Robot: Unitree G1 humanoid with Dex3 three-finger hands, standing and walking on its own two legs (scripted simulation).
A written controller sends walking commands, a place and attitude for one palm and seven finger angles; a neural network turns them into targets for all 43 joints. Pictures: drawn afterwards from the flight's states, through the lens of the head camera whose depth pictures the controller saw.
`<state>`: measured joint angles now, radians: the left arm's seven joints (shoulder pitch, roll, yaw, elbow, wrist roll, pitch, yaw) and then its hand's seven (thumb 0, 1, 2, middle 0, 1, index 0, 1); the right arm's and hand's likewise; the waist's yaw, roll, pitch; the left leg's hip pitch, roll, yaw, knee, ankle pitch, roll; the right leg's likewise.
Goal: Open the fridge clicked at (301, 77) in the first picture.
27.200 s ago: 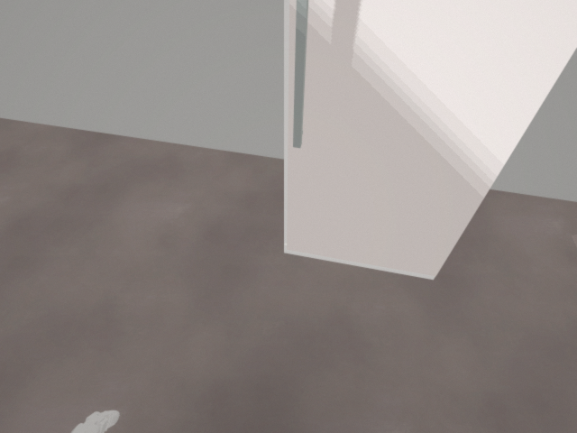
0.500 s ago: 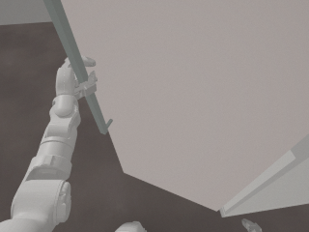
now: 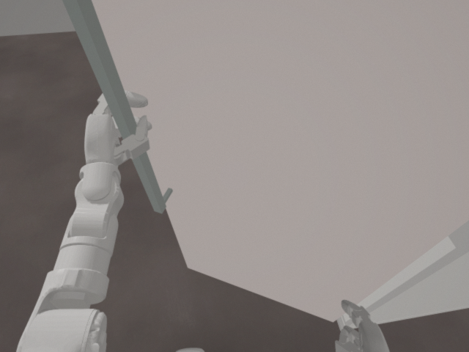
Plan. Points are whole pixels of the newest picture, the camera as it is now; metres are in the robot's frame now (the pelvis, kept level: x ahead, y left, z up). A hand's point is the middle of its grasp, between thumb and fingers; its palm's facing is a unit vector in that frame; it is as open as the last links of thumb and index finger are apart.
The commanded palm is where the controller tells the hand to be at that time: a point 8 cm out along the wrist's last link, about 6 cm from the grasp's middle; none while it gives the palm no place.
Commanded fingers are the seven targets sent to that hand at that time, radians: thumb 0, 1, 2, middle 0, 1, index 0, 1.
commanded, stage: loosen the grip on the handle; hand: left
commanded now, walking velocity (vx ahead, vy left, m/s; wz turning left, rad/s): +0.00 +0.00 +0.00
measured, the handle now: (139, 130) +0.44 +0.22 +0.13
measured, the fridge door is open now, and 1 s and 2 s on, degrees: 61 65 65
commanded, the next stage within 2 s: slip the hand off the handle in 0.66 s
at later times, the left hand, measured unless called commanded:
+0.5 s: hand (132, 148) +0.37 +0.20 +0.15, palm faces +0.26 -0.95 -0.15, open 13.0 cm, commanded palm +0.33 +0.25 +0.15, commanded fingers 0.00 -0.55 0.20 -0.29 -1.20 -0.29 -1.20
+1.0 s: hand (88, 150) +0.35 +0.26 +0.16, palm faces +0.31 -0.93 -0.18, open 14.7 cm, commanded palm +0.32 +0.29 +0.17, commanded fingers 0.00 -0.55 0.20 -0.25 -1.15 -0.25 -1.15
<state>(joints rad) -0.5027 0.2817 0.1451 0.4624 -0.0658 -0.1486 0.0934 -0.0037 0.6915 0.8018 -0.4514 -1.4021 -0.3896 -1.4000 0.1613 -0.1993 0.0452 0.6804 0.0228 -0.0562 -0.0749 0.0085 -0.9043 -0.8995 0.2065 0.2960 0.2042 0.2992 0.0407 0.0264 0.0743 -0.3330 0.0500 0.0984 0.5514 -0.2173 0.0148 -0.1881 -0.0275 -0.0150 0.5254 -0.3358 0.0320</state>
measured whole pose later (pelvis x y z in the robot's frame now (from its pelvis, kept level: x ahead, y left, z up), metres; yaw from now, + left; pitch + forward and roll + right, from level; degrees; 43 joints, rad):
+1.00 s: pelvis -0.07 -0.02 -0.02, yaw -2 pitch +2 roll -1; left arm -0.61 0.55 0.37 0.78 -0.06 -0.18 -0.08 -0.01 -0.55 0.20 -0.26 -1.16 -0.25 -1.15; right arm 0.30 -0.28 0.04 0.71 0.03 -0.21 -0.11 0.01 -0.90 -0.90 0.21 0.30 0.20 0.30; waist -0.03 0.02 -0.04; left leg -0.56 0.01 -0.06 0.70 -0.28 0.01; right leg -0.43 0.04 -0.01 0.69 -0.30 -0.01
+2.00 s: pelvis -0.02 -0.02 +0.00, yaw -2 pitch -1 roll -1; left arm 0.04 0.45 0.49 0.06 -0.26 0.00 -0.24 -0.01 -0.56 0.20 -0.25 -1.15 -0.25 -1.15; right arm 0.19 -0.24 0.07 0.66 0.04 -0.22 -0.16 0.01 -0.90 -0.90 0.21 0.30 0.20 0.30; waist 0.08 0.04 -0.06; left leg -0.36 0.00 -0.06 0.60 -0.22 -0.01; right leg -0.22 0.01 -0.03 0.58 -0.34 -0.01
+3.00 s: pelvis +0.00 +0.00 +0.00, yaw -1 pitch -2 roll -1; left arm 0.22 0.42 0.46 -0.27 -0.29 0.16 -0.27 -0.01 -0.49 0.23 -0.25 -1.11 -0.25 -1.11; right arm 0.18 -0.24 0.09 0.64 0.03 -0.33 -0.13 0.01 -0.90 -0.90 0.21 0.30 0.20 0.30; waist 0.11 0.04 -0.05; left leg -0.33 -0.02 -0.06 0.61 -0.26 0.02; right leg -0.17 -0.01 -0.04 0.55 -0.36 0.02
